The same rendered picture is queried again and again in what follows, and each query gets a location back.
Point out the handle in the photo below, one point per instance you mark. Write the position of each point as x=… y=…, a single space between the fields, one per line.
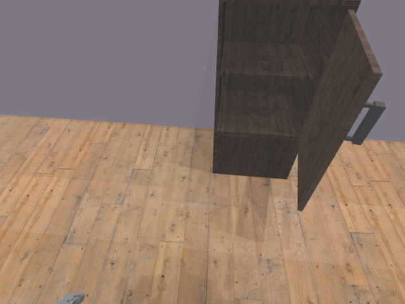
x=375 y=110

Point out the cupboard door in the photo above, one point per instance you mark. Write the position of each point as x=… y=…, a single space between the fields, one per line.
x=350 y=76

